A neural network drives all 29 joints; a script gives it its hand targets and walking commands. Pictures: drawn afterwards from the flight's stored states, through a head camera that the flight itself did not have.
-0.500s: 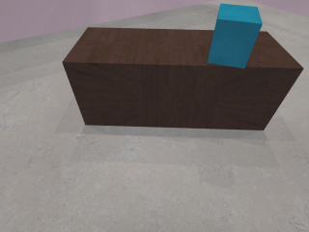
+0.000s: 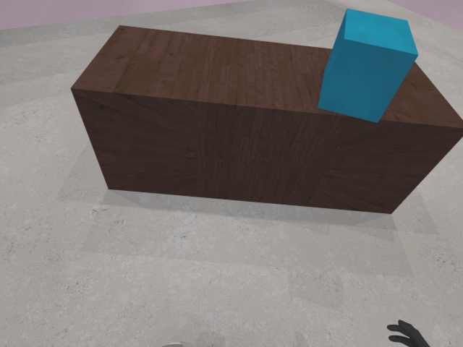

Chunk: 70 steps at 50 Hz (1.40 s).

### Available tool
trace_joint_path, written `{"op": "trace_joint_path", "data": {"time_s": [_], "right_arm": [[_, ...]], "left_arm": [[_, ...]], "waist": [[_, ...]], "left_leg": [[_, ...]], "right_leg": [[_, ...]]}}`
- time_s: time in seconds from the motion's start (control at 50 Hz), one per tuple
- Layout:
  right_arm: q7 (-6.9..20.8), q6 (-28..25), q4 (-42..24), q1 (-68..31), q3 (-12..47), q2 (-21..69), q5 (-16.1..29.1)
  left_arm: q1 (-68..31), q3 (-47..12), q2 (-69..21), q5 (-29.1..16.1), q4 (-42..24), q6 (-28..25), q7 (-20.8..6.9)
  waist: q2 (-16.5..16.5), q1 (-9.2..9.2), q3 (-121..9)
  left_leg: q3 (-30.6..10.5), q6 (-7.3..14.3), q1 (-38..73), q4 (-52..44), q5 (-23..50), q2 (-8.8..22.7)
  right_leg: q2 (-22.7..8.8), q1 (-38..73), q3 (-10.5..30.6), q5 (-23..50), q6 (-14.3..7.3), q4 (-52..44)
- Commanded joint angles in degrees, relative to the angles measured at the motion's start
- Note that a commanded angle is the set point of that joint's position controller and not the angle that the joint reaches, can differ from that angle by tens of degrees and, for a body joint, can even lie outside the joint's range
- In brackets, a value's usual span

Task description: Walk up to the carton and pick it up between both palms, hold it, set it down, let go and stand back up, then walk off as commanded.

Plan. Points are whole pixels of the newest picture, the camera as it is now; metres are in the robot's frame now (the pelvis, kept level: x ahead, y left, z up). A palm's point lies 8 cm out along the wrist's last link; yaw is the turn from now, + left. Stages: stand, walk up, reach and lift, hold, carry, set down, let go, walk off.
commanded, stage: walk up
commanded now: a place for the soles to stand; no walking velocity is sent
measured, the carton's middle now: (362, 64) +1.13 -0.44 -0.01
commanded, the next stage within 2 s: none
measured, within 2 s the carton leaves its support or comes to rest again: neither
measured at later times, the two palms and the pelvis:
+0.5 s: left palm (94, 323) +0.19 +0.25 -0.09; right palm (448, 342) +0.20 -0.39 -0.08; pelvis +0.13 -0.06 +0.00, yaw -4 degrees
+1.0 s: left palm (126, 251) +0.33 +0.24 -0.10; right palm (456, 312) +0.24 -0.40 -0.04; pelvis +0.24 -0.06 +0.01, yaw -4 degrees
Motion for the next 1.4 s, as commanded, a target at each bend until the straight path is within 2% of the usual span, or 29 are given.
{"op": "trace_joint_path", "data": {"time_s": [0.0, 0.16, 0.2, 0.22, 0.24, 0.26, 0.28, 0.3, 0.34, 0.4, 0.52, 0.56, 0.58, 0.6, 0.62, 0.64, 0.66, 0.7, 0.76, 0.92, 1.0, 1.04, 1.06, 1.08, 1.1, 1.12, 1.18, 1.24, 1.38], "right_arm": [[-0.40, -1.30, 0.09, 0.21, -6.06, -20.42, -0.19], [0.31, -1.74, -0.65, 6.72, -7.09, -24.35, 0.32], [0.40, -1.44, -1.53, 4.23, -6.74, -24.41, 0.51], [0.44, -0.97, -2.08, 1.98, -5.94, -22.55, 0.40], [0.59, -0.53, -2.63, 2.85, -3.97, -16.87, 0.06], [0.37, -0.10, -3.30, 4.30, -1.75, -10.74, 0.55], [-0.15, 0.86, -3.18, 4.32, -2.17, -14.43, 1.49], [-0.34, 1.20, -2.11, 5.06, -3.10, -18.93, 1.71], [-0.29, 0.87, -0.21, 8.16, -2.99, -18.10, 1.61], [-0.33, 0.45, -0.54, 8.32, -2.71, -16.43, 1.84], [-0.89, -0.28, -1.75, 3.98, -2.86, -15.00, 1.78], [-0.90, -1.02, -0.07, 8.03, -3.30, -14.70, 1.45], [-1.09, -1.64, 2.12, 14.47, -3.58, -14.50, 1.40], [-1.73, -2.18, 5.03, 22.05, -5.22, -17.22, 1.06], [-2.42, -2.28, 6.09, 26.38, -7.44, -22.63, 0.65], [-2.99, -2.09, 4.30, 25.84, -8.27, -25.11, 0.88], [-2.78, -1.61, 3.01, 19.56, -8.25, -25.35, 1.80], [-2.54, -1.10, 2.47, 10.69, -7.29, -23.67, 1.03], [-1.43, -1.64, 1.42, 4.51, -6.17, -22.54, 0.10], [-1.13, -2.03, 0.94, 12.88, -7.02, -25.20, 0.46], [-1.18, -1.63, 0.18, 11.13, -7.03, -26.57, 0.67], [-1.18, -1.18, -0.56, 6.75, -6.17, -25.05, 0.78], [-1.08, -0.60, -0.74, 6.69, -4.60, -20.16, 0.27], [-1.03, -0.26, -1.57, 9.17, -1.95, -12.44, 0.38], [-1.83, 0.73, -1.58, 10.62, -1.41, -13.10, 1.19], [-1.96, 1.37, -0.52, 10.55, -2.62, -17.74, 1.89], [-1.89, 1.65, 3.14, 13.84, -3.06, -18.51, 1.98], [-1.99, 1.70, 2.84, 13.76, -2.50, -17.11, 2.14], [-2.59, 1.19, 1.15, 7.15, -2.03, -16.04, 1.69]], "left_arm": [[2.56, 8.34, 13.74, 1.12, -1.64, -0.99, -1.91], [-5.62, 8.36, 13.20, 0.97, -4.69, -1.02, -3.71], [-1.50, 8.85, 13.14, 1.24, -3.28, -1.64, -3.26], [4.52, 9.39, 13.85, 1.51, -1.26, -2.18, -2.76], [12.00, 10.53, 16.61, 1.79, 1.21, -2.87, -1.71], [11.25, 11.41, 21.98, 2.17, -0.36, -3.22, -0.50], [6.19, 10.46, 21.69, 1.22, -2.90, -2.94, -0.16], [4.76, 10.24, 21.49, 0.50, -3.23, -2.60, -0.21], [2.65, 9.51, 17.79, -0.05, -3.45, -2.49, 0.24], [5.58, 8.45, 15.19, 0.08, -2.84, -2.50, 0.91], [5.42, 7.84, 15.63, 0.98, -2.70, -1.88, 0.90], [0.38, 7.38, 15.72, 0.82, -3.76, -1.66, 0.59], [-3.36, 6.70, 14.87, 0.69, -5.11, -1.62, 0.41], [-5.17, 5.54, 11.90, 0.13, -5.81, -1.89, 0.20], [-2.95, 3.61, 6.92, 0.40, -6.26, -2.39, 0.02], [-0.19, 4.24, 7.78, 1.09, -6.42, -2.20, 0.20], [-0.99, 6.30, 15.13, 1.65, -4.49, -1.14, 0.19], [-3.69, 6.95, 16.27, 2.04, -3.58, -0.36, -0.69], [0.12, 8.05, 14.45, 1.30, -2.20, 0.16, -2.09], [-9.03, 8.54, 14.53, 1.53, -6.12, 0.66, -3.63], [-8.33, 8.80, 14.81, 1.28, -6.25, -0.26, -3.47], [-0.45, 9.14, 14.34, 1.49, -4.05, -1.10, -2.86], [8.11, 10.52, 16.59, 1.52, -0.77, -1.87, -2.03], [9.67, 11.68, 21.85, 2.12, -0.56, -2.09, -0.74], [3.88, 10.72, 21.81, 1.55, -3.60, -2.09, 0.00], [2.50, 10.46, 21.83, 0.89, -4.01, -1.52, 0.06], [-0.59, 9.08, 16.30, 0.42, -4.75, -1.25, 0.64], [1.98, 8.08, 14.73, 0.69, -3.60, -1.69, 0.93], [4.03, 7.81, 14.93, 1.65, -3.44, -0.92, 0.93]], "waist": [[11.86, -1.11, 3.41], [9.98, -3.60, -0.13], [7.69, 0.00, -2.35], [4.37, 3.79, -4.88], [-9.56, 7.36, -7.98], [-22.24, 7.48, -4.07], [-15.09, 5.57, -3.48], [-8.33, 4.45, -4.22], [-3.84, 2.50, -4.90], [-5.71, 3.28, -8.00], [-7.46, 3.71, -6.54], [-6.57, 0.45, -6.77], [-4.06, -3.92, -9.03], [3.09, -8.25, -13.61], [14.91, -10.38, -18.99], [15.88, -9.03, -20.86], [7.20, -8.31, -18.77], [3.10, -4.89, -4.06], [8.23, -0.80, 4.36], [8.48, -4.48, 3.33], [10.87, -3.14, 0.92], [7.95, 2.54, -3.16], [-2.47, 6.77, -7.41], [-21.01, 7.52, -4.29], [-15.66, 4.79, -3.87], [-8.13, 4.16, -4.36], [-1.97, 1.55, -2.32], [-3.05, 1.89, -6.63], [-6.75, 4.02, -6.44]], "left_leg": [[-16.69, 9.65, 5.12, -30.30, -20.38, 14.45], [-15.55, 12.36, 10.12, -25.40, -14.71, 16.71], [-12.26, 10.03, 6.20, -18.21, -10.30, 15.91], [-6.68, 7.66, -0.10, -7.66, -5.82, 12.62], [1.12, 4.37, -8.16, 11.82, -2.36, 5.46], [-0.22, 0.12, -23.01, 24.78, -11.56, -4.40], [-4.06, -0.22, -25.11, 26.66, -11.43, -5.78], [-6.25, 0.35, -22.48, 25.20, -10.24, -3.92], [-6.57, 0.32, -21.42, 23.73, -7.04, -1.11], [-5.20, -0.16, -20.44, 17.77, -6.70, -0.72], [-1.59, 0.53, -15.60, 5.09, -7.06, -1.41], [0.88, 1.33, -5.53, -2.16, -3.28, -3.28], [0.74, 2.29, 9.88, -9.61, 3.67, -4.81], [-1.89, 3.77, 25.35, -13.94, 10.42, -3.80], [-20.18, 6.45, 37.93, -18.25, 2.91, 7.57], [-42.33, 10.70, 42.93, -26.12, -6.36, 21.99], [-43.52, 14.52, 36.39, -26.46, -19.02, 22.92], [-35.05, 13.43, 18.70, -29.35, -23.57, 19.29], [-21.25, 9.20, 4.47, -30.58, -22.09, 12.99], [-23.27, 12.98, 10.95, -27.70, -17.75, 15.94], [-21.15, 12.57, 12.26, -20.97, -6.85, 16.97], [-13.83, 9.17, 4.49, -9.54, 3.99, 13.85], [-4.95, 5.06, -5.98, 9.07, 7.45, 7.10], [-2.05, 0.91, -20.66, 24.41, -9.11, -4.41], [-6.65, -0.49, -23.27, 27.06, -11.15, -8.08], [-7.72, 0.61, -21.54, 27.07, -10.82, -5.86], [-9.44, 0.24, -19.60, 24.32, -4.30, -2.91], [-7.34, -0.08, -17.45, 19.57, -2.24, -1.81], [-2.58, 0.41, -17.01, 9.19, -5.77, -1.95]], "right_leg": [[-8.68, -17.76, 4.06, 4.10, 1.25, -1.55], [-11.02, -12.17, 2.13, 1.47, 0.88, -20.94], [-10.89, -2.76, 2.40, 7.56, 0.59, -28.79], [-9.20, 8.36, 2.36, 8.68, 0.71, -33.61], [-9.47, 20.09, 8.53, 4.18, 0.31, -42.28], [-16.37, 23.25, 29.71, 4.57, -0.77, -49.72], [-21.34, 19.49, 38.38, 2.37, -1.66, -54.41], [-23.04, 18.73, 39.31, 8.44, -5.31, -51.46], [-18.46, 20.53, 27.50, 28.13, -6.00, -41.98], [-16.61, 22.44, 22.12, 44.97, -7.28, -37.09], [-18.32, 16.06, 21.44, 39.84, -12.08, -36.59], [-16.57, 9.02, 16.77, 40.16, -11.43, -33.13], [-14.01, -0.81, 12.38, 39.25, -10.06, -26.61], [-9.50, -8.81, 7.01, 37.09, -6.87, -14.57], [-5.21, -20.48, 3.09, 21.48, -2.72, -1.87], [-2.08, -30.15, 1.25, -0.97, 0.32, 3.90], [-6.28, -29.69, 4.76, -1.60, 0.41, 6.47], [-9.13, -28.00, 5.33, 0.00, 0.73, 5.07], [-10.14, -19.53, 4.11, 3.64, 0.78, -2.81], [-12.42, -20.56, 4.73, 4.61, 1.77, -12.85], [-12.51, -15.59, 5.17, 1.87, 2.04, -19.52], [-11.06, 0.34, 3.79, 7.54, 1.53, -31.04], [-9.84, 18.36, 6.67, 6.98, 1.73, -38.71], [-16.57, 23.41, 23.95, 11.38, 2.16, -46.89], [-20.72, 19.96, 32.52, 12.46, 0.74, -50.43], [-23.65, 17.05, 35.77, 7.86, -1.25, -52.04], [-17.69, 16.16, 23.76, 26.13, 0.39, -43.93], [-15.85, 17.97, 17.67, 39.25, -0.29, -40.39], [-17.47, 16.82, 19.40, 36.58, -5.64, -38.89]]}}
